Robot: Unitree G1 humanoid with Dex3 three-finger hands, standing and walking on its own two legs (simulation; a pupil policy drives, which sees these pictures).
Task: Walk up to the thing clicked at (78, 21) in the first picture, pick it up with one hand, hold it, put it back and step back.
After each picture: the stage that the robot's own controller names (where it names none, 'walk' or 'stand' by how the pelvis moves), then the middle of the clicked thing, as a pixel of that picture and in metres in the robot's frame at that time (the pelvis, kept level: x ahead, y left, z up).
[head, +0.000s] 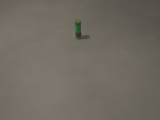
stand; (78, 29) +1.49 +0.07 -0.65
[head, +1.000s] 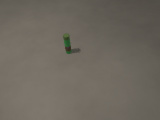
walk; (67, 44) +1.33 +0.27 -0.65
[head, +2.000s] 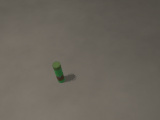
walk; (59, 72) +0.84 +0.31 -0.65
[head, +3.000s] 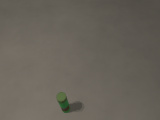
walk; (63, 103) +0.51 +0.22 -0.64
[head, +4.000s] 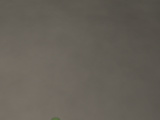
stand; out of the picture +0.36 +0.18 -0.64
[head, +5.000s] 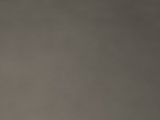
stand; out of the picture +0.36 +0.16 -0.66
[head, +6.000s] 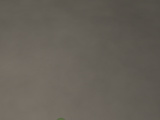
stand; out of the picture +0.37 +0.17 -0.66
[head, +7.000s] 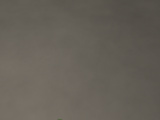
stand; out of the picture +0.36 +0.18 -0.66
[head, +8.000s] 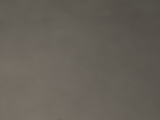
stand; out of the picture +0.36 +0.18 -0.66
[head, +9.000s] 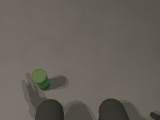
go down; (42, 81) +0.41 +0.19 -0.42
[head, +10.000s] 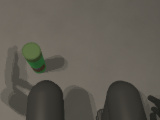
go down; (36, 60) +0.44 +0.22 -0.27
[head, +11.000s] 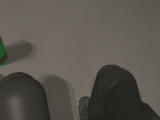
close in; out of the picture +0.42 +0.26 -0.17
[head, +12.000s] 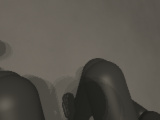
close; out of the picture +0.42 +0.27 -0.16
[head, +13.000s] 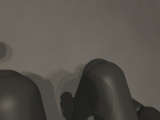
lift; out of the picture +0.40 +0.27 -0.16
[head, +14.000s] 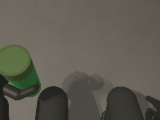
lift; (24, 77) +0.32 +0.20 -0.01
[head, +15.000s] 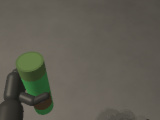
hold; (38, 87) +0.31 +0.16 +0.04
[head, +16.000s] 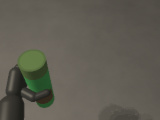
hold; (39, 83) +0.32 +0.16 +0.04
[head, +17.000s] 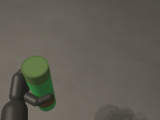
crouch; (42, 87) +0.32 +0.15 +0.01
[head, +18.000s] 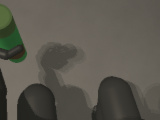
lower; (9, 40) +0.45 +0.21 -0.05
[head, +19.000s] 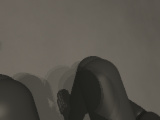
lower; out of the picture +0.43 +0.28 -0.16
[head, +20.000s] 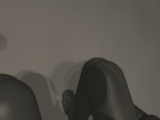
lower; out of the picture +0.42 +0.28 -0.16
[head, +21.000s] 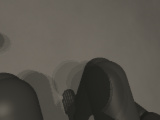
lower; out of the picture +0.42 +0.28 -0.16
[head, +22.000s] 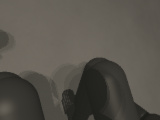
lower; out of the picture +0.42 +0.27 -0.15
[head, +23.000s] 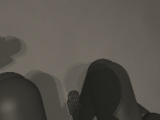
open; out of the picture +0.41 +0.26 -0.16
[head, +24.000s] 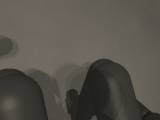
stand; out of the picture +0.40 +0.27 -0.16
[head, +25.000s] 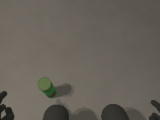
walk; (48, 88) +0.40 +0.21 -0.45
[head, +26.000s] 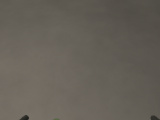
stand; out of the picture +0.36 +0.18 -0.60
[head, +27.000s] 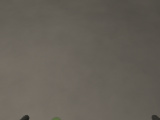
stand; out of the picture +0.37 +0.18 -0.60
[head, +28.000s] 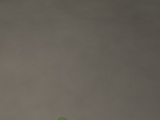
stand; out of the picture +0.39 +0.17 -0.65
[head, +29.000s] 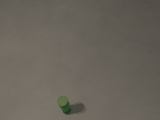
walk; (65, 106) +0.42 +0.18 -0.63
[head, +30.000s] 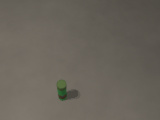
walk; (62, 90) +0.56 +0.14 -0.64
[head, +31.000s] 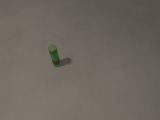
walk; (54, 56) +0.86 +0.28 -0.62
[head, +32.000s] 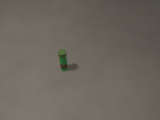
stand; (63, 60) +0.95 +0.21 -0.64
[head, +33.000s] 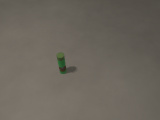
stand; (61, 63) +0.97 +0.22 -0.66
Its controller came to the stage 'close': yes
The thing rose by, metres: 0.69
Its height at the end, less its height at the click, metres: +0.00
